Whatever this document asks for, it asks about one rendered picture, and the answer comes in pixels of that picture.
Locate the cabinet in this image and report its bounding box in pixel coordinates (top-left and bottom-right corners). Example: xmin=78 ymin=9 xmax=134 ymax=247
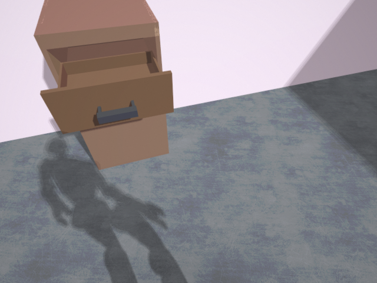
xmin=34 ymin=0 xmax=169 ymax=170

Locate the drawer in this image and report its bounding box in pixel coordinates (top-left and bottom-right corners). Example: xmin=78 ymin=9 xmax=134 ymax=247
xmin=40 ymin=51 xmax=174 ymax=134

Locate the handle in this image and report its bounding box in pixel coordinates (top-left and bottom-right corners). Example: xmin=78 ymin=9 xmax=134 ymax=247
xmin=97 ymin=100 xmax=138 ymax=124

